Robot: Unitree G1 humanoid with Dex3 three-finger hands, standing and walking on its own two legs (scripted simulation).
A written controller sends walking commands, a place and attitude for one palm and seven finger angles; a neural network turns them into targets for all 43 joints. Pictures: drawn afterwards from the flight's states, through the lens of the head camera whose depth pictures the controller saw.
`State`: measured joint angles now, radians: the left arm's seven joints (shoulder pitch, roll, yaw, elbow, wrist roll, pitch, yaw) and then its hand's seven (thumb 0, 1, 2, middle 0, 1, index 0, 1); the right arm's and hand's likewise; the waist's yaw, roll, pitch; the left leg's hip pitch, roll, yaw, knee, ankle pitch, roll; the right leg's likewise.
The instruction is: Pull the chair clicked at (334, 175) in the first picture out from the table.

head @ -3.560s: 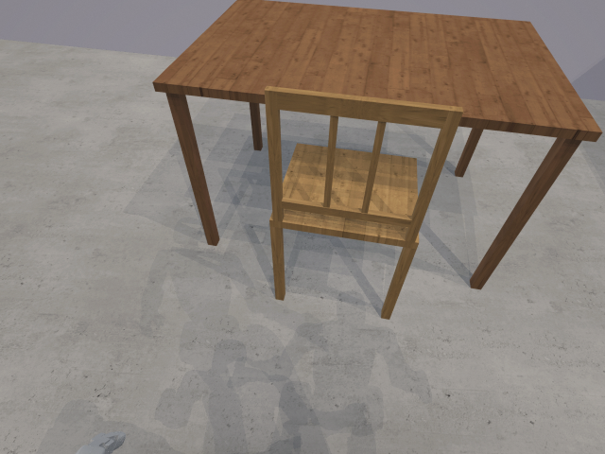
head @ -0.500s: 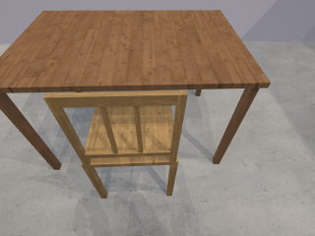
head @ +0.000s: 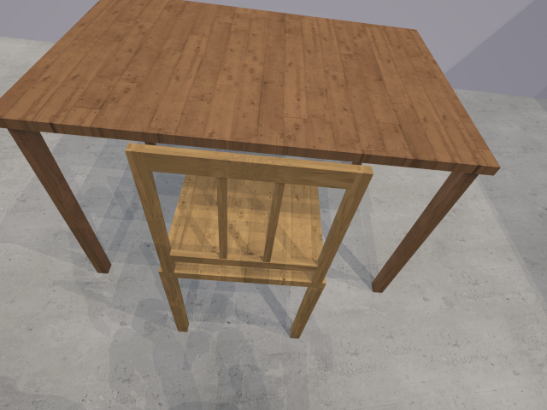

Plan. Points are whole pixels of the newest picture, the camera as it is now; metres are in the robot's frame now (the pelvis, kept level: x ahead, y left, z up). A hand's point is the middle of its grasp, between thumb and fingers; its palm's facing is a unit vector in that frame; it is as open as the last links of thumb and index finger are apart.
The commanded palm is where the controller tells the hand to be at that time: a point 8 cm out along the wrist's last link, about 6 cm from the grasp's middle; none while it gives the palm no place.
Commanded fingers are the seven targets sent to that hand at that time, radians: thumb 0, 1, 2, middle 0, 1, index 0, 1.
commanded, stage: come to a stop and stand still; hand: left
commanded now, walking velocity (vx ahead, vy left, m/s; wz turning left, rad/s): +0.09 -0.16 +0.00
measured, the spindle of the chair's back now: (222, 221) +0.48 +0.13 -0.10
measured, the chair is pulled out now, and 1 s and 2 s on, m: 0.00 0.00 0.00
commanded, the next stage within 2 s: look again from close up in 1.60 s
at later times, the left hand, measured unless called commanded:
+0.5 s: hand out of the picture -0.06 +0.14 -0.17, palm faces +0.03 -0.99 -0.17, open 7.4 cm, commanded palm none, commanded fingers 0.00 0.90 0.90 -0.20 -0.30 -0.20 -0.30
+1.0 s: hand out of the picture -0.06 +0.09 -0.18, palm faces +0.07 -0.99 -0.13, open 7.4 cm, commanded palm none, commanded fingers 0.00 0.90 0.90 -0.20 -0.30 -0.20 -0.30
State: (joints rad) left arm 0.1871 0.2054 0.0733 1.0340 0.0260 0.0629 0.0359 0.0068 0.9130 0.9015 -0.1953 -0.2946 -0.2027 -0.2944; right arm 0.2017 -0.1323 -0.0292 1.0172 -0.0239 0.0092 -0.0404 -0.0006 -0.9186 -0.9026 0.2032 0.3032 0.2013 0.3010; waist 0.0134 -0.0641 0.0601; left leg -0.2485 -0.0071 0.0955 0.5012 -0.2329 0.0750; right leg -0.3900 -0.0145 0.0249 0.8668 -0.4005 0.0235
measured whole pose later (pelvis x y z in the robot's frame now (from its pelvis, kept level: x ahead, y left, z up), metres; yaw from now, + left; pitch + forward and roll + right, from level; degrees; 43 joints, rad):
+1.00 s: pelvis -0.01 -0.04 +0.00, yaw +0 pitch -1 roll +0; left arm 0.36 0.08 0.01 1.15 0.01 -0.01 0.05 0.01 0.91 0.90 -0.20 -0.29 -0.20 -0.29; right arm 0.30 -0.08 0.00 1.18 -0.01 0.00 -0.05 0.01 -0.92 -0.90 0.20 0.30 0.20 0.30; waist 0.00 -0.01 0.03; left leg -0.25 0.02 0.08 0.42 -0.16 0.01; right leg -0.08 0.03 -0.04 0.40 -0.31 -0.04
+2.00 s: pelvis +0.01 -0.02 -0.01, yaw -1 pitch -1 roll +0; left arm 0.30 0.16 -0.01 1.04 0.01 -0.02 0.05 0.01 0.91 0.90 -0.20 -0.29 -0.20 -0.29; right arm 0.26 -0.17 0.01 1.06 -0.01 -0.01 -0.03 0.00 -0.93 -0.90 0.20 0.30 0.20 0.30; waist -0.01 0.00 0.03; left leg -0.27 0.01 0.08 0.57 -0.28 0.03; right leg -0.09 0.01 -0.01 0.50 -0.39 -0.01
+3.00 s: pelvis -0.04 -0.02 -0.04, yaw +0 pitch +9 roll +0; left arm 0.24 0.18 0.11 0.16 -0.21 -0.42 -0.14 0.01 0.77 0.83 -0.17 -0.27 -0.18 -0.27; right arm 0.19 -0.23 -0.02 0.68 0.01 -0.24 -0.02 0.01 -0.91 -0.90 0.21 0.30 0.20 0.30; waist -0.04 -0.01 -0.14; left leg -0.69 0.00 0.07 0.84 -0.30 0.04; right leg -0.55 -0.01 -0.03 0.89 -0.49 -0.02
